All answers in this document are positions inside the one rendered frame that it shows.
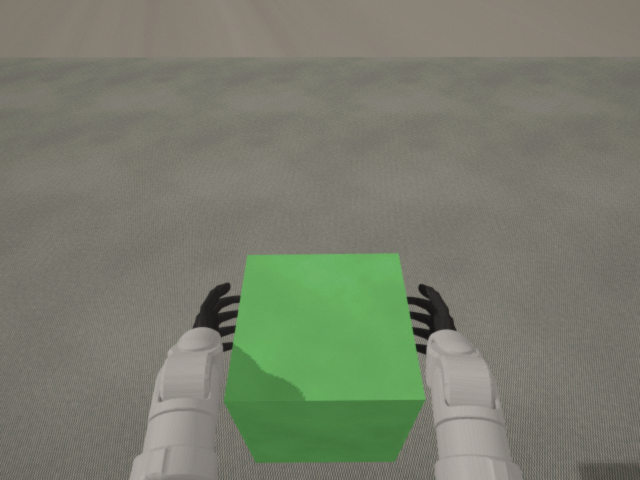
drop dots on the carton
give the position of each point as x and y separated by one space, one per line
324 366

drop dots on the robot right forearm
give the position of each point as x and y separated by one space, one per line
468 417

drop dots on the right robot hand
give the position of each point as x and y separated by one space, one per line
439 318

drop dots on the robot left forearm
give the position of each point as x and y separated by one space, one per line
180 437

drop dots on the left robot hand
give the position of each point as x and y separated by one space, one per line
210 317

